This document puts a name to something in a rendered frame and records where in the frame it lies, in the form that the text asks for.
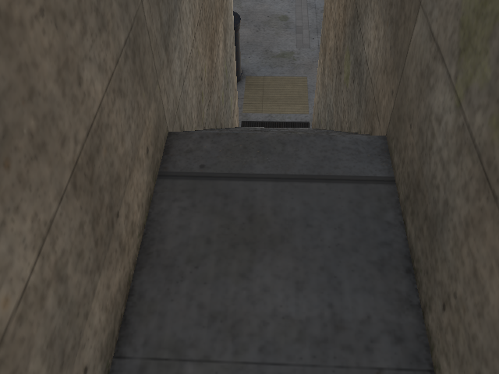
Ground stairs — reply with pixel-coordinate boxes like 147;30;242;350
183;127;370;136

